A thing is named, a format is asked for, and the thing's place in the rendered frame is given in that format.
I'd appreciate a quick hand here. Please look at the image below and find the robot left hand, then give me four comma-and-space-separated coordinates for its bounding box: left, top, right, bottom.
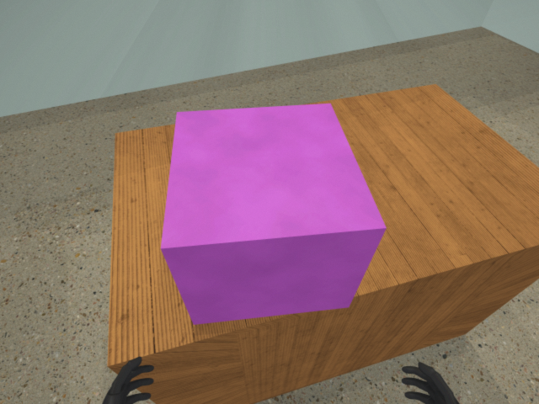
102, 357, 154, 404

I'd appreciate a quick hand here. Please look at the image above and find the robot right hand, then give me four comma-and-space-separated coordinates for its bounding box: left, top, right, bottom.
402, 362, 460, 404

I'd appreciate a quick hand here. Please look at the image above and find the carton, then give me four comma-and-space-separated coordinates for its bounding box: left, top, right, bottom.
161, 104, 387, 325

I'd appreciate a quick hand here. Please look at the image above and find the pedestal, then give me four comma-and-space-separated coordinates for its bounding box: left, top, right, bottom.
107, 84, 539, 404

